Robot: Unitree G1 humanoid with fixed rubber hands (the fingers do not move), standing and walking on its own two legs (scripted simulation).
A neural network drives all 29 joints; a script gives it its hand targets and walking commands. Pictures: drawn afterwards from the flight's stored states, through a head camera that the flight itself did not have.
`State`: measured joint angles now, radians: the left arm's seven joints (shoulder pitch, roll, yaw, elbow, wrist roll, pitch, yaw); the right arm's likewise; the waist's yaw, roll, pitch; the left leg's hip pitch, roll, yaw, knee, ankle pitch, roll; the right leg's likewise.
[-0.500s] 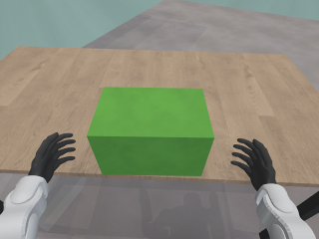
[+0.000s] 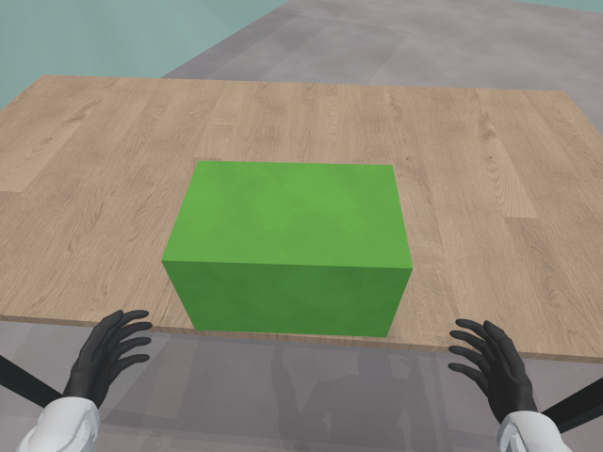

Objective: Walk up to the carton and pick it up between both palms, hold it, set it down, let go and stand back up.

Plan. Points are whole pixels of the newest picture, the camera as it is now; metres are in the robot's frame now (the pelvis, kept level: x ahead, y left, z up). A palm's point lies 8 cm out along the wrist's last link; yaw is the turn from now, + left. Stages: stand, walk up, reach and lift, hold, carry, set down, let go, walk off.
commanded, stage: set down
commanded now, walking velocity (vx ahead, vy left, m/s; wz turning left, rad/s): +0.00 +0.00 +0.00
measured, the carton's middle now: (292, 249) +0.37 +0.05 +0.07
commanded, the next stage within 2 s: let go in 0.68 s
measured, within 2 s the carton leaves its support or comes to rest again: neither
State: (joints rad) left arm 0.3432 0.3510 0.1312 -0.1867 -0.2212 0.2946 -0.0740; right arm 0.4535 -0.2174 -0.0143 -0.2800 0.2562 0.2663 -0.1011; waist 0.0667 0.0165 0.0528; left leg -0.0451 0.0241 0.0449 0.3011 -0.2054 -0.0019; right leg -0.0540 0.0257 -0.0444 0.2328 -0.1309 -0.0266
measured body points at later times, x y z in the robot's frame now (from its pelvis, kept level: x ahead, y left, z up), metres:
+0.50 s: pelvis -0.03 +0.00 -0.01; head -0.04 +0.03 +0.44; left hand +0.17 +0.23 -0.06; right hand +0.20 -0.20 +0.03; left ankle -0.02 +0.11 -0.75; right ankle +0.00 -0.10 -0.75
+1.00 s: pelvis -0.08 +0.00 -0.01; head -0.13 +0.03 +0.44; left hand +0.08 +0.20 -0.09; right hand +0.19 -0.20 +0.03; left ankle -0.02 +0.11 -0.75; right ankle +0.00 -0.10 -0.75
